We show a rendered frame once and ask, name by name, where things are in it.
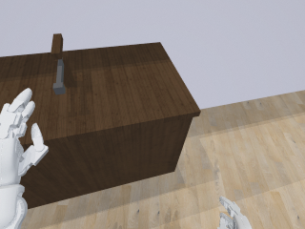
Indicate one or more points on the robot left hand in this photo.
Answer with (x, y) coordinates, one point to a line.
(13, 125)

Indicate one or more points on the tap lever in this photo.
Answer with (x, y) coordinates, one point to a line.
(59, 87)

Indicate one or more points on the left robot forearm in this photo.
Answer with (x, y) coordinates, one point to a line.
(13, 208)

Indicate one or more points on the robot right hand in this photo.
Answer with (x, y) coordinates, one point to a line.
(238, 222)

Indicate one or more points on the counter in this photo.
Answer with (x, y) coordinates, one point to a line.
(124, 117)

